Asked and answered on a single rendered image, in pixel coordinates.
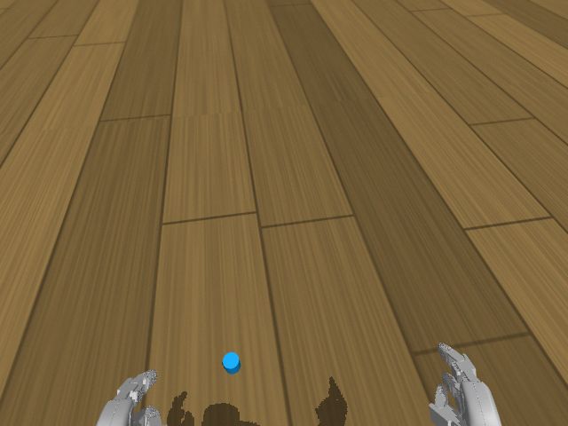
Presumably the left robot hand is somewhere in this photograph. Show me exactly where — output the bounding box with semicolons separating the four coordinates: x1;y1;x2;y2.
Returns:
96;369;167;426

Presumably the tin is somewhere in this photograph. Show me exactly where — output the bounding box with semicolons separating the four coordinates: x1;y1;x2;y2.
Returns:
223;352;241;375

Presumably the right robot hand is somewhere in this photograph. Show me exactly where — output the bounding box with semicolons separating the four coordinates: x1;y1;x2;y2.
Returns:
429;343;501;426

